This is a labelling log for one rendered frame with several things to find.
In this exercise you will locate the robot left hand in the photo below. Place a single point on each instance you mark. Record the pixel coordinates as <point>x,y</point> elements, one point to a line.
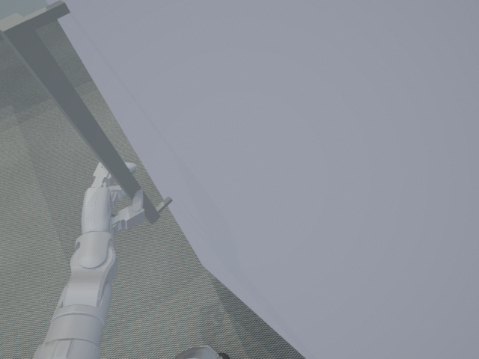
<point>100,199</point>

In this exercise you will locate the fridge door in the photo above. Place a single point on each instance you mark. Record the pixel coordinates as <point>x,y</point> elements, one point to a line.
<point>322,157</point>

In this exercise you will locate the handle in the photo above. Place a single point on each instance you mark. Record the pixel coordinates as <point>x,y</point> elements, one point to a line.
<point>19,33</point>

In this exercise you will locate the robot left forearm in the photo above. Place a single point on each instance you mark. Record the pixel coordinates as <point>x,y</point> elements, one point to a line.
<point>81,313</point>

